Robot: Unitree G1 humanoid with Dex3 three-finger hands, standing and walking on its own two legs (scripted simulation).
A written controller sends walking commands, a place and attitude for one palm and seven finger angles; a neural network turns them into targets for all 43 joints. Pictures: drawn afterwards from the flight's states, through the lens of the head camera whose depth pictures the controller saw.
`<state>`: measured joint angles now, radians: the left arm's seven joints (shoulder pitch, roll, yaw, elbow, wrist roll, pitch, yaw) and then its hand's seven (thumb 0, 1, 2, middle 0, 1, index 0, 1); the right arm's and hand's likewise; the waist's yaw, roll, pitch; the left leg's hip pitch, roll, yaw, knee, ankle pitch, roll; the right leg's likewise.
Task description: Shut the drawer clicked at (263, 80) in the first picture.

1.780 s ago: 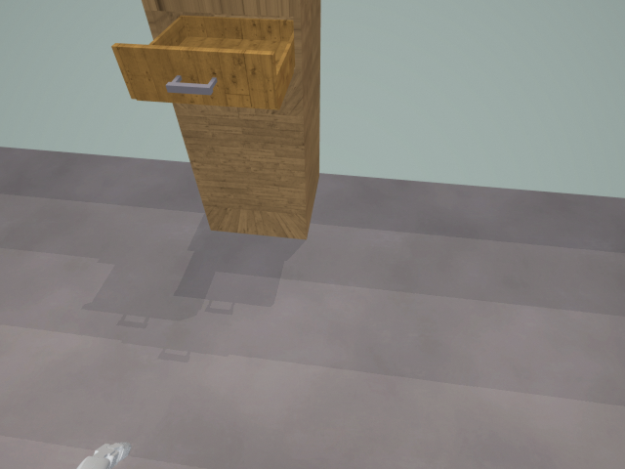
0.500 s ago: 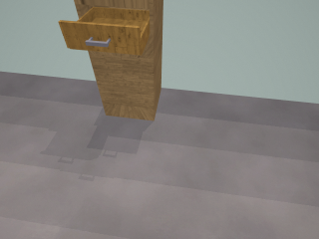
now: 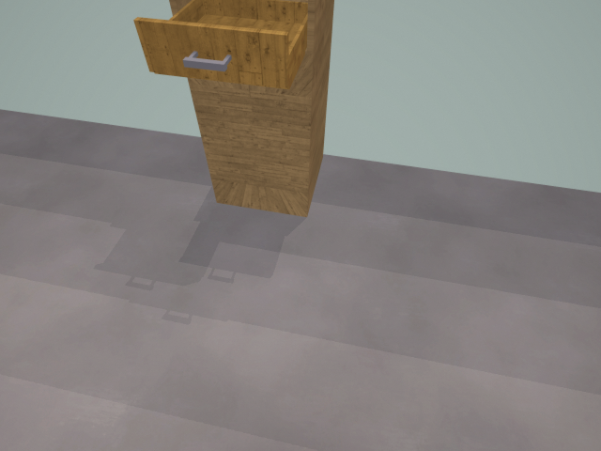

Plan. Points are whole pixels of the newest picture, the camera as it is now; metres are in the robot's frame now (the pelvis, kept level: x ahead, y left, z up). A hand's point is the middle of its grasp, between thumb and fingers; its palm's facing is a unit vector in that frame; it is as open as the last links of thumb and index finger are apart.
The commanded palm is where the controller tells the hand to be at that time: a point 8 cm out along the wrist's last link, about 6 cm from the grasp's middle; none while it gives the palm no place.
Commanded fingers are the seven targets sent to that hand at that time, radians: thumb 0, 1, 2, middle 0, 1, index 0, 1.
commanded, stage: walk to a spot facing it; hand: left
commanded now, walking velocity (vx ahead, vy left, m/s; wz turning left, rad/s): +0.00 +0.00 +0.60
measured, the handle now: (208, 60) +0.95 +0.28 +0.06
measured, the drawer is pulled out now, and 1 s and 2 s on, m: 0.24 0.24 0.24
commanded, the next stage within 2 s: turn to face it in 1.10 s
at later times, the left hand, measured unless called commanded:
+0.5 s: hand out of the picture +0.03 +0.24 -0.15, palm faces +0.27 -0.94 -0.23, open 7.4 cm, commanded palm none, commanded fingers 0.00 0.90 0.90 -0.20 -0.30 -0.20 -0.30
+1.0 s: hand out of the picture -0.04 +0.13 -0.15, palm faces +0.65 -0.72 -0.23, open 7.4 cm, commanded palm none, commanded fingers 0.00 0.90 0.90 -0.20 -0.30 -0.20 -0.30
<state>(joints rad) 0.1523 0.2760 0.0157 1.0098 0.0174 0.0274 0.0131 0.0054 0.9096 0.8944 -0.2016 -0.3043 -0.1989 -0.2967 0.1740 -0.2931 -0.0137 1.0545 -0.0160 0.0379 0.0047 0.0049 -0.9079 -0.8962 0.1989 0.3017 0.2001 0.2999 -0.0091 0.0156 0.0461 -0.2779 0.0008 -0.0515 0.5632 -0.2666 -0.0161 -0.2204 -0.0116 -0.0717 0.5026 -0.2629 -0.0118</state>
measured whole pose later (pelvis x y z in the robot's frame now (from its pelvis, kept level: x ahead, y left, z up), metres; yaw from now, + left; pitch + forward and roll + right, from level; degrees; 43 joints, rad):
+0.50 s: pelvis +0.02 +0.02 +0.01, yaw +16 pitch +2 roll -1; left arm 0.22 0.23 0.07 0.94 0.03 0.03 -0.02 0.01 0.91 0.89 -0.20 -0.30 -0.20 -0.30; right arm 0.33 -0.20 -0.06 0.99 -0.03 0.00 0.01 0.01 -0.90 -0.90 0.20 0.30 0.20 0.30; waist -0.04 0.01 0.00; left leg -0.28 -0.06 -0.11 0.43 -0.19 0.05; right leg -0.39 -0.04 -0.02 0.76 -0.41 0.05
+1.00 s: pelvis +0.16 +0.07 -0.01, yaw +36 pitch +1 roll +2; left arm 0.53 0.15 0.02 1.06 0.04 -0.06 0.01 0.01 0.91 0.89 -0.20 -0.30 -0.20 -0.30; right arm 0.03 -0.25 -0.06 0.91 -0.04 0.03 0.07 0.01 -0.91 -0.90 0.19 0.30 0.19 0.30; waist 0.08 0.00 0.10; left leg -0.59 0.04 0.14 0.77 -0.19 0.05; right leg 0.13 -0.10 -0.33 0.32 -0.44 0.05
